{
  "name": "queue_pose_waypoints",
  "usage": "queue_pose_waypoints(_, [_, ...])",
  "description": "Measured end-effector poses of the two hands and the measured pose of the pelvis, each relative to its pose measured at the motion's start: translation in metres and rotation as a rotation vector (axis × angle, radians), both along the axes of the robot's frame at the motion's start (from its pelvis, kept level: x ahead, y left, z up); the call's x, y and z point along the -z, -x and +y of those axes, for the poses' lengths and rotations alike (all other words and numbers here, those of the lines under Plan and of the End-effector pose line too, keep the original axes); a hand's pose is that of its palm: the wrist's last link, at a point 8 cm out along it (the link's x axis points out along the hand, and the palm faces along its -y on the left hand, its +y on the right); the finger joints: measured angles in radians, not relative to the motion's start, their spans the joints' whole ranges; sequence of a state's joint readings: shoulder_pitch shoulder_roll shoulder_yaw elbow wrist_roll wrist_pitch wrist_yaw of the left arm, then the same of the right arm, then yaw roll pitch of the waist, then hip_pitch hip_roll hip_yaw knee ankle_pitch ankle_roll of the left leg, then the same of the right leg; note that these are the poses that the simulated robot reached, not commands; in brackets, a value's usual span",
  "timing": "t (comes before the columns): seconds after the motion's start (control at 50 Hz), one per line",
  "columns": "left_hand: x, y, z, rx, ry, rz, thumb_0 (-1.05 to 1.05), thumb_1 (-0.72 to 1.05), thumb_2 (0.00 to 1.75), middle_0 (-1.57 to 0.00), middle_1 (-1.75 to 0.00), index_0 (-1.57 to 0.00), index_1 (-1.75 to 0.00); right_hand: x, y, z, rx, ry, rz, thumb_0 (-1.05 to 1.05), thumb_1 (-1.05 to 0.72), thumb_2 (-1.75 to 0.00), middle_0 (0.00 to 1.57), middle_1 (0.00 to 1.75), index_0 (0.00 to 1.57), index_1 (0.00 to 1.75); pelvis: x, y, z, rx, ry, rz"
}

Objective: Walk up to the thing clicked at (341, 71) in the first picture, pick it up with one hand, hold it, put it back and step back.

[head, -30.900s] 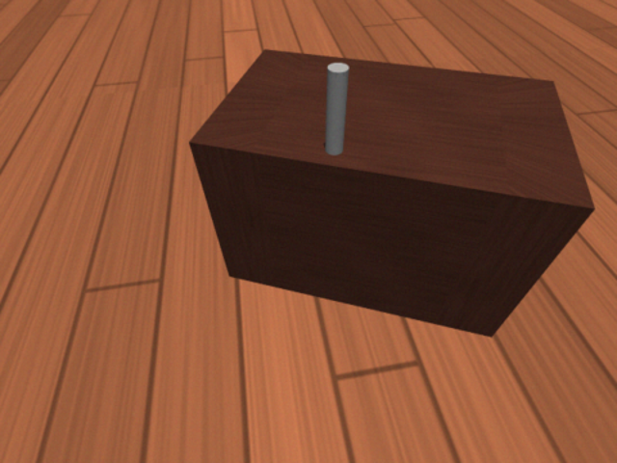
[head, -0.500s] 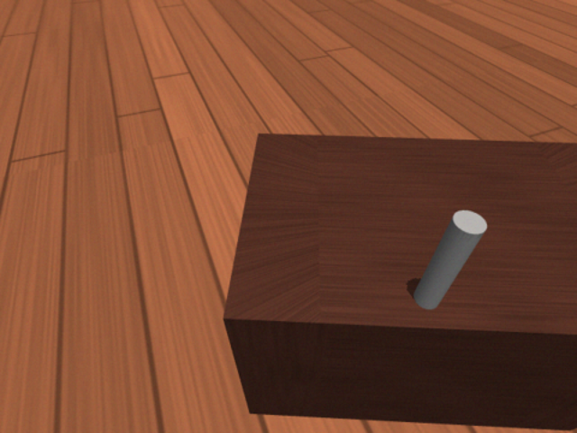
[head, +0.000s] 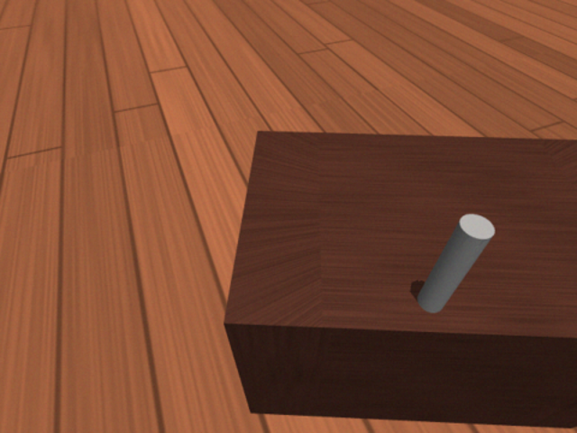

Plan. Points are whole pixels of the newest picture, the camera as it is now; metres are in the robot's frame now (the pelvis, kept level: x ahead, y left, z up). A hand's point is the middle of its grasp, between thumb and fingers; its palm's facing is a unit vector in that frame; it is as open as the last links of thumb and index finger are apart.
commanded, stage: home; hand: right
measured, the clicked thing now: (450, 269) +0.39 -0.24 -0.02
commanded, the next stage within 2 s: stand in 0.58 s
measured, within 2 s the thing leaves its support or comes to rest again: neither
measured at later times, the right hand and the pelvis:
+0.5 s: hand out of the picture +0.08 -0.26 -0.15, palm faces -0.03 +0.94 -0.35, open 17.3 cm; pelvis +0.01 +0.00 +0.00, yaw +0 degrees
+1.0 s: hand out of the picture +0.08 -0.25 -0.15, palm faces -0.03 +0.94 -0.35, open 12.3 cm; pelvis +0.00 +0.00 +0.00, yaw +0 degrees
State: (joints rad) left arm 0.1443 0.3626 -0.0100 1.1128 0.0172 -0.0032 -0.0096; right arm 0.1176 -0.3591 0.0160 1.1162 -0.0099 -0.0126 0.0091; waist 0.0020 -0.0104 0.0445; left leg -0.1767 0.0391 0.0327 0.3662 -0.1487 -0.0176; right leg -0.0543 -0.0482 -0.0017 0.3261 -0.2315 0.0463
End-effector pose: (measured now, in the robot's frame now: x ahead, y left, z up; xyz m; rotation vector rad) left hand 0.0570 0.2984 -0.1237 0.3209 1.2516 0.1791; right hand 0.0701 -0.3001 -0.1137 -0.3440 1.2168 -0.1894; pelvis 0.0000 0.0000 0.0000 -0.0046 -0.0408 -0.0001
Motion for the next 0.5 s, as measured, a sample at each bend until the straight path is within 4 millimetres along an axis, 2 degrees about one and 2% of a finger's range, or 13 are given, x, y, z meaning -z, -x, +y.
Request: queue_pose_waypoints(0.5, [-0.0015,-0.0087,-0.0008,-0.007,-0.002,-0.004,0.01,0.9,0.9,-0.2,-0.29,-0.2,-0.3,0.0018,-0.0073,0.0012,0.01,-0.007,0.005,0.0,0.51,-0.07,0.06,0.06,0.06,0.06,-0.0005,-0.0071,0.0003,-0.003,-0.002,0.002])
